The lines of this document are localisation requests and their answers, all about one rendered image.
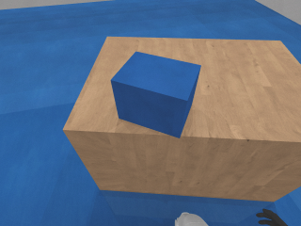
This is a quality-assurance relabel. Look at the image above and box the carton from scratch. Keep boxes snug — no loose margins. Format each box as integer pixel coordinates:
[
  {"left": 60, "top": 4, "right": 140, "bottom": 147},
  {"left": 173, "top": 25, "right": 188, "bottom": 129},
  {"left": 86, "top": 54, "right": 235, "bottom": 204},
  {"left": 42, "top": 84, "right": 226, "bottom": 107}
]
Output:
[{"left": 110, "top": 51, "right": 201, "bottom": 138}]

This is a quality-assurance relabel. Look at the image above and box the robot right hand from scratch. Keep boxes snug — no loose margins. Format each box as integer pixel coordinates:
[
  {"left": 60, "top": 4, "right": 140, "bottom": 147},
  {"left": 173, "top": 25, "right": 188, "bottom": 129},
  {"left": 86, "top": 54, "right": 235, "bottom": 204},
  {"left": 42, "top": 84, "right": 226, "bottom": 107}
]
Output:
[{"left": 256, "top": 208, "right": 288, "bottom": 226}]

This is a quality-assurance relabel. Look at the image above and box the pedestal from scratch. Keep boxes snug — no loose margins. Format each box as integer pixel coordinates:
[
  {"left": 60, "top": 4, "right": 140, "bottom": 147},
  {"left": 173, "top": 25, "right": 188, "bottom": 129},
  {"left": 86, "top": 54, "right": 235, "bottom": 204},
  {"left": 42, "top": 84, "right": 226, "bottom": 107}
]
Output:
[{"left": 63, "top": 36, "right": 301, "bottom": 202}]

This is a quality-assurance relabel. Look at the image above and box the robot right thigh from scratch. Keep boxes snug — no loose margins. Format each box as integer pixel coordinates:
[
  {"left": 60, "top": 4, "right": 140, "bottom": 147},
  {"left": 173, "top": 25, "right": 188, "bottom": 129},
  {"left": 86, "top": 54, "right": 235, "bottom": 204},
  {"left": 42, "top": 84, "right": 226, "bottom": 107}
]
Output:
[{"left": 174, "top": 213, "right": 208, "bottom": 226}]

